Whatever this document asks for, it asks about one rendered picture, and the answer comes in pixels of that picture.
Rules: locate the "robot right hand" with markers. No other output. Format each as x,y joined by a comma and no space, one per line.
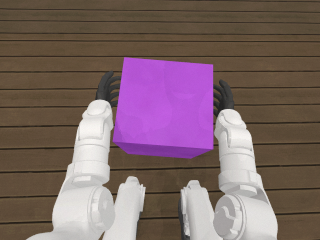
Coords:
225,99

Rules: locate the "right robot thigh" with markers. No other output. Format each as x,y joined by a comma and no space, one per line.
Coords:
196,205

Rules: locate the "carton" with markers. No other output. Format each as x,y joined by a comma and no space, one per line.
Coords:
165,108

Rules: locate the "robot left hand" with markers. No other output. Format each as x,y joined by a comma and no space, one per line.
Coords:
104,88

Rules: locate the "left robot forearm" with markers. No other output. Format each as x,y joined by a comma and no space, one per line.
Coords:
89,165

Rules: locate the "robot right upper arm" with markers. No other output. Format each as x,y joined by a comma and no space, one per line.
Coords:
238,217

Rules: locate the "robot right shin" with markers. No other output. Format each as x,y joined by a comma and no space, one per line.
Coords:
185,218

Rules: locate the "right robot forearm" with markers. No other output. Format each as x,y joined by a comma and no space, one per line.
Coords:
238,173

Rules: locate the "robot left upper arm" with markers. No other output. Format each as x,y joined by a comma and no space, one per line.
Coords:
81,214

